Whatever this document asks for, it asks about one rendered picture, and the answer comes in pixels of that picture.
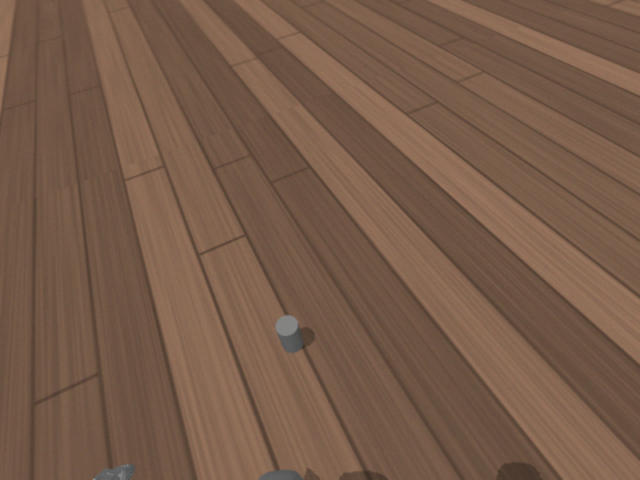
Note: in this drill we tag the left robot hand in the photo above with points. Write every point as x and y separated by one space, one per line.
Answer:
123 472

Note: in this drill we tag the can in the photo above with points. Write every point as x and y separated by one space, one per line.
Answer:
289 333

